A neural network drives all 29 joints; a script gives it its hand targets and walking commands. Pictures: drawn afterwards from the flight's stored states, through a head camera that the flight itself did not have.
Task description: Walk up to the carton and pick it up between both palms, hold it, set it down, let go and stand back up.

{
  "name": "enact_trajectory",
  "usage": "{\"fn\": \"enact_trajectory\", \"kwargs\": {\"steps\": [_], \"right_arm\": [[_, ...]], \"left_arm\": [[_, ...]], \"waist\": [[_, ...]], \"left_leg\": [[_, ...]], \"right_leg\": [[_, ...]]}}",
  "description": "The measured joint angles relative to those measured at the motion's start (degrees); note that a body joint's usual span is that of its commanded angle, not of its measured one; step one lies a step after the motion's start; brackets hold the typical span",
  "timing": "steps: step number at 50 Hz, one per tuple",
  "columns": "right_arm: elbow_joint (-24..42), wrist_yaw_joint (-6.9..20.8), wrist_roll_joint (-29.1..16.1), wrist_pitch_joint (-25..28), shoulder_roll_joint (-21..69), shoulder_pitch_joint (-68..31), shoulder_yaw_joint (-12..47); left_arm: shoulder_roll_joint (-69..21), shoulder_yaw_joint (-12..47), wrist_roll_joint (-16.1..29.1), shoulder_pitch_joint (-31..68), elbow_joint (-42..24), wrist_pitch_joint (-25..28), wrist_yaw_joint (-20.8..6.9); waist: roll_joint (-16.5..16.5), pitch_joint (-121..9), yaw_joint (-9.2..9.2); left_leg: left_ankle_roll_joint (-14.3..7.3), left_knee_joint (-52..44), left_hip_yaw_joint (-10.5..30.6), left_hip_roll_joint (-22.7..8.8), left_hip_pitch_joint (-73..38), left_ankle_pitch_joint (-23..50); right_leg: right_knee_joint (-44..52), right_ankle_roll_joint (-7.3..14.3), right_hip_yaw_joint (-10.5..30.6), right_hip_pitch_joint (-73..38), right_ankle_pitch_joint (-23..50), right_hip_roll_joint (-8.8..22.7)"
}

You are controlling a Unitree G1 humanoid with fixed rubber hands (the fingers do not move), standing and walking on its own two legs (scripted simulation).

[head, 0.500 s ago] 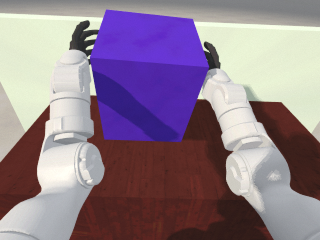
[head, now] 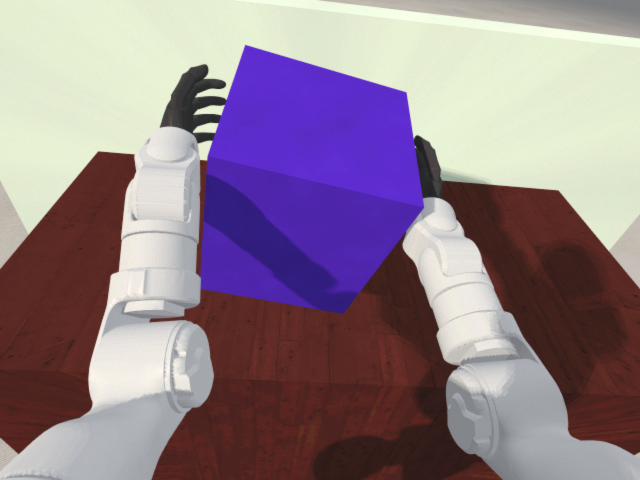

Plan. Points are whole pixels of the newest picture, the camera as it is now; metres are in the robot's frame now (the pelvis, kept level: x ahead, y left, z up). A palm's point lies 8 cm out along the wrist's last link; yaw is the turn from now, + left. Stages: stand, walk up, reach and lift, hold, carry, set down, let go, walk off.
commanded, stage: set down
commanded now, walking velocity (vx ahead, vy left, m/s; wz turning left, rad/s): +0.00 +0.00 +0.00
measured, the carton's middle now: (299, 193) +0.42 -0.02 +0.17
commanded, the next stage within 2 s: none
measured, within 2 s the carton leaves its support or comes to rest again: neither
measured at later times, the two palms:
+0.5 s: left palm (197, 155) +0.43 +0.11 +0.22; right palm (425, 218) +0.36 -0.18 +0.17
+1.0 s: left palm (214, 162) +0.45 +0.09 +0.20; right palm (428, 239) +0.35 -0.19 +0.14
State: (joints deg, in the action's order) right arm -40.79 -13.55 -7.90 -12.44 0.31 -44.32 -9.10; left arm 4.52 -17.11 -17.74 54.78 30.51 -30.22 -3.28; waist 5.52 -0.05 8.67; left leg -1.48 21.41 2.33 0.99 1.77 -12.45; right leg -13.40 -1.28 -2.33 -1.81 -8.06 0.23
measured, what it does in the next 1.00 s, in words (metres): stands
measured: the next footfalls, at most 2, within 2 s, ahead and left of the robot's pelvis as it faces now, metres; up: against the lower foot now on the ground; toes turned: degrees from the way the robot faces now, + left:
none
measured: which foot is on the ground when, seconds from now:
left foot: down 0.00-1.00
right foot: down 0.00-1.00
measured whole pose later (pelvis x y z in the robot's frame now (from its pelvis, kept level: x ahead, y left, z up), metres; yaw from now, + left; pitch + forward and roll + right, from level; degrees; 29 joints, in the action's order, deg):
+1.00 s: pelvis +0.01 +0.01 +0.00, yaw -1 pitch -5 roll -2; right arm -37.2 -15.5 -3.1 -8.9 4.3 -36.0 -11.8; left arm 5.1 -16.0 -15.6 51.9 41.1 -19.8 -5.4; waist 3.1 0.1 10.4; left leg -2.2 20.4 0.7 1.2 2.7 -13.0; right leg -11.8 -2.0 -0.8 -0.7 -7.7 0.5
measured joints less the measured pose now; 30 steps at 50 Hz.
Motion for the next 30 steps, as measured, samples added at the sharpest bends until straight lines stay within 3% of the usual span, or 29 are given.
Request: {"fn": "enact_trajectory", "kwargs": {"steps": [10, 30], "right_arm": [[1.1, -0.2, -2.1, -1.2, -1.5, 1.9, 1.9], [4.4, -1.5, 0.1, 0.1, 0.2, 6.6, 2.1]], "left_arm": [[-1.2, 0.4, -1.2, -1.6, 0.2, 0.1, 0.1], [-0.6, 1.9, 1.9, -5.7, 1.3, 4.3, -0.1]], "waist": [[-1.3, -0.2, 0.62], [-1.6, 0.4, 1.41]], "left_leg": [[-0.7, 0.4, -1.1, 0.2, -1.8, -1.6], [-0.4, 0.2, -0.8, 0.0, -1.0, -1.6]], "right_leg": [[0.7, -0.6, 1.1, -2.0, -0.6, 0.2], [1.1, -0.5, 0.7, -1.4, -0.6, 0.0]]}}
